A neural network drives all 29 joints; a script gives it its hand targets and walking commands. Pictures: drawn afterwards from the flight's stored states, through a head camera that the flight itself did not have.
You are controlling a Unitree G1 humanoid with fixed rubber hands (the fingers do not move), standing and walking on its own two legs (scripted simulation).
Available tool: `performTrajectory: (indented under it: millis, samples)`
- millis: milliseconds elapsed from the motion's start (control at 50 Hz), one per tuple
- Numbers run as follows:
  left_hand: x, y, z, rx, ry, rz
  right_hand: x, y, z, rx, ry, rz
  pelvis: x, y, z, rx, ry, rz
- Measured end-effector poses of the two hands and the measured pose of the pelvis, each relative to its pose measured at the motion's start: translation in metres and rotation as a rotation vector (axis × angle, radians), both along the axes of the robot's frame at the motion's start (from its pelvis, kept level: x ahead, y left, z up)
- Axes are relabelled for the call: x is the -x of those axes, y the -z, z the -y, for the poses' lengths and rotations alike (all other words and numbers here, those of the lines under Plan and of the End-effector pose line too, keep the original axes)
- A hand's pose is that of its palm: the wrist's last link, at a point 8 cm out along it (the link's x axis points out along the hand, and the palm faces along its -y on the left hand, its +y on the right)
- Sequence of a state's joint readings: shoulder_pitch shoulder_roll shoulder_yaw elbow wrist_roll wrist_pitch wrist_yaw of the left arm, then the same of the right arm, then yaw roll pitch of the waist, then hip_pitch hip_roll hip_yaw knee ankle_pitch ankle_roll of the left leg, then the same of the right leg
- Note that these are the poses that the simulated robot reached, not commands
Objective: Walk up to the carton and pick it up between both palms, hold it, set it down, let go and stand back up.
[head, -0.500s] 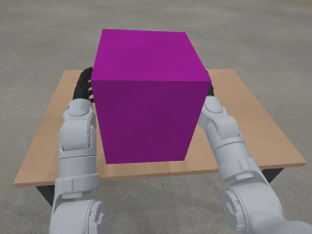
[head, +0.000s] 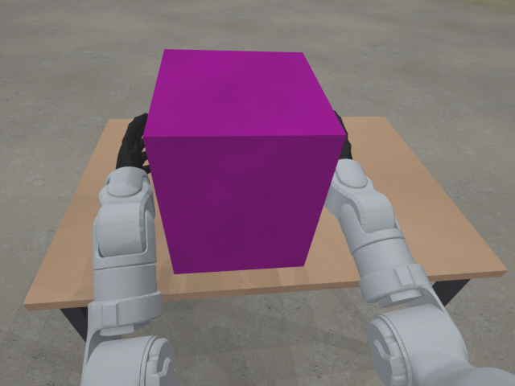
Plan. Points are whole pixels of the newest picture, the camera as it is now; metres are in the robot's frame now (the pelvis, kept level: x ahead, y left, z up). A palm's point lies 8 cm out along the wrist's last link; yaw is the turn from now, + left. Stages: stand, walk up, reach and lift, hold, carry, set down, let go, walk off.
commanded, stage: hold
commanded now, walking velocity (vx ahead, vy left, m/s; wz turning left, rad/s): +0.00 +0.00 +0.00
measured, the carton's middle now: (238, 163) +0.37 +0.01 +0.19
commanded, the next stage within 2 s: none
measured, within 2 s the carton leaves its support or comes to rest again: neither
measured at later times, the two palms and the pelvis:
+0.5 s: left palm (136, 167) +0.36 +0.15 +0.20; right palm (336, 159) +0.36 -0.14 +0.20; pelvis +0.00 +0.00 +0.00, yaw +0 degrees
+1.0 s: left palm (136, 170) +0.35 +0.15 +0.20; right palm (338, 162) +0.36 -0.14 +0.19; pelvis +0.00 +0.00 +0.00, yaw +0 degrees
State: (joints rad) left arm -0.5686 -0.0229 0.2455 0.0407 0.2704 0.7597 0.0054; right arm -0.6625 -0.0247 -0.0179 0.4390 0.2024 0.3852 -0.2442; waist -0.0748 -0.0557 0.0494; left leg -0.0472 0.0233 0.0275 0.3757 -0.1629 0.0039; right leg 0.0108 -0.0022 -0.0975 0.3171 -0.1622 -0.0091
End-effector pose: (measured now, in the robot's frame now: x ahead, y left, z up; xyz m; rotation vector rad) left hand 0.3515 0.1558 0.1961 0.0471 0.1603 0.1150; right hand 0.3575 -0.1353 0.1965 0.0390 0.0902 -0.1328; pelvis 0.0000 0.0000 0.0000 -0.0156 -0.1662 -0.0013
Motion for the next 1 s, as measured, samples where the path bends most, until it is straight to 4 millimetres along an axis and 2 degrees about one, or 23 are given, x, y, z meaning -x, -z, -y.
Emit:
performTrajectory:
  millis: [180,480,620,780,1000]
  samples:
    - [-0.0003,-0.0028,0.0012,-0.003,0.007,-0.002,0.0025,0.0006,0.0012,-0.007,0.010,-0.001,0.0043,0.0000,-0.0017,-0.001,0.004,-0.004]
    - [-0.0056,-0.0013,0.0031,-0.003,0.000,-0.010,-0.0041,0.0016,0.0030,0.003,0.002,-0.008,0.0053,-0.0002,0.0015,-0.002,0.005,-0.020]
    - [-0.0031,-0.0010,0.0051,-0.006,0.001,0.002,-0.0022,-0.0005,0.0049,0.001,0.001,0.005,0.0021,-0.0001,0.0026,0.000,0.000,-0.010]
    - [-0.0015,0.0043,0.0067,0.000,0.003,-0.018,0.0003,0.0060,0.0066,-0.001,0.005,-0.015,0.0014,-0.0001,0.0031,-0.002,0.000,-0.004]
    - [-0.0003,0.0002,0.0046,-0.004,0.003,-0.007,0.0013,0.0025,0.0046,-0.004,0.004,-0.003,0.0045,-0.0001,0.0019,-0.002,0.005,-0.010]
